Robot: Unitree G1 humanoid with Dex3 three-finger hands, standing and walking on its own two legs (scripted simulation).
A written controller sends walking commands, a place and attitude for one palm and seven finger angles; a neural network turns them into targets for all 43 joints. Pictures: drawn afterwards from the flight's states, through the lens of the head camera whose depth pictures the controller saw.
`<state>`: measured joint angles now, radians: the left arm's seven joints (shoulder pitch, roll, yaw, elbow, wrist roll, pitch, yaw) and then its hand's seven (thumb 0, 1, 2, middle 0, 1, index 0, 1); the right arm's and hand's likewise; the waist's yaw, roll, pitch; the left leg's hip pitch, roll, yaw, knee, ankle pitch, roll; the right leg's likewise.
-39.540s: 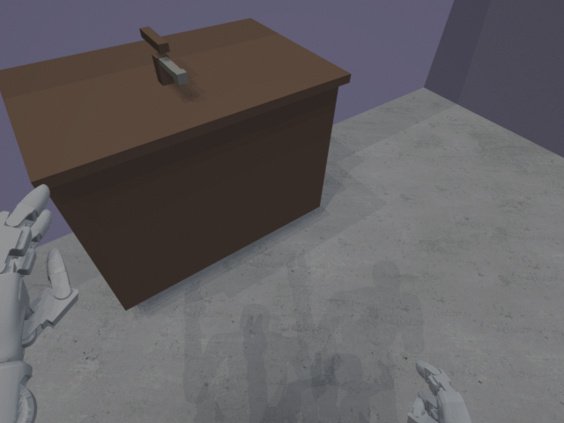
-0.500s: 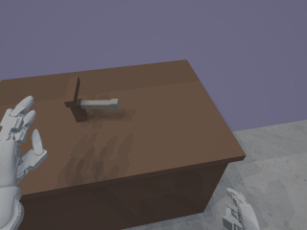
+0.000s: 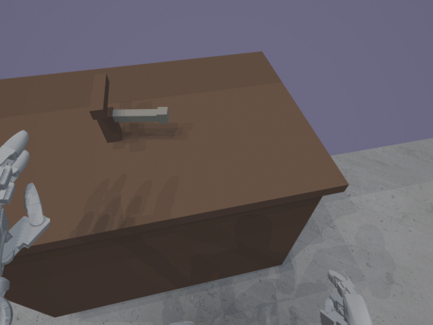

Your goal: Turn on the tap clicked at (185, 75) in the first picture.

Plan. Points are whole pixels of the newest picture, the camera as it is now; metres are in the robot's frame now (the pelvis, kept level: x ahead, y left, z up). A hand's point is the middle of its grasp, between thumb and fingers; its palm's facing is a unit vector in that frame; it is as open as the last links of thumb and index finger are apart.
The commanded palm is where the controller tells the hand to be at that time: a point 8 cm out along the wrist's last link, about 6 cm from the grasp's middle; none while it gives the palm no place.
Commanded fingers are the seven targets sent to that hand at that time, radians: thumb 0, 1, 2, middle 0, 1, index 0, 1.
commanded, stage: step back with the hand held close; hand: left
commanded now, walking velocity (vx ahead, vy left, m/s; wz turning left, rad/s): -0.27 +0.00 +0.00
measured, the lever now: (163, 115) +0.55 +0.17 +0.06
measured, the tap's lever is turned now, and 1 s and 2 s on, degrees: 79 79 79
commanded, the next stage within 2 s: stop stepping back and stand still in 0.68 s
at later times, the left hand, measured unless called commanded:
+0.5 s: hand (12, 269) +0.15 +0.24 +0.17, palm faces +0.42 -0.81 -0.42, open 7.4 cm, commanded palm +0.09 +0.28 +0.19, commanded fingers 0.00 0.90 0.90 -0.20 -0.30 -0.20 -0.30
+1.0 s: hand out of the picture +0.00 +0.21 +0.17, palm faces +0.44 -0.80 -0.41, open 7.4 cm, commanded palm -0.05 +0.25 +0.19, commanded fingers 0.00 0.90 0.90 -0.20 -0.30 -0.20 -0.30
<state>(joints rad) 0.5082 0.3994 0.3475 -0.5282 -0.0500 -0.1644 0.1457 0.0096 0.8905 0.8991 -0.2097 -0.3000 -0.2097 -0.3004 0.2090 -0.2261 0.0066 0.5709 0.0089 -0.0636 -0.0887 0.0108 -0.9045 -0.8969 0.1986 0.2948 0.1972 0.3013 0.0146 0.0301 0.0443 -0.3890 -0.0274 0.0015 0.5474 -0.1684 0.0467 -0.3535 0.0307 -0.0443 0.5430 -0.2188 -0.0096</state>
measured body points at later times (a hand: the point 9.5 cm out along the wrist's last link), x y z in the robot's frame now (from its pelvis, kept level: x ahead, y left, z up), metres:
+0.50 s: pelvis -0.06 -0.01 +0.00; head -0.03 +0.01 +0.45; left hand +0.12 +0.28 +0.20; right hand +0.13 -0.22 -0.08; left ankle +0.02 +0.12 -0.73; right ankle -0.03 -0.13 -0.72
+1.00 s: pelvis -0.20 -0.04 -0.01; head -0.19 -0.03 +0.44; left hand -0.03 +0.25 +0.19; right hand -0.04 -0.27 -0.09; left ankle -0.15 +0.11 -0.73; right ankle -0.14 -0.14 -0.73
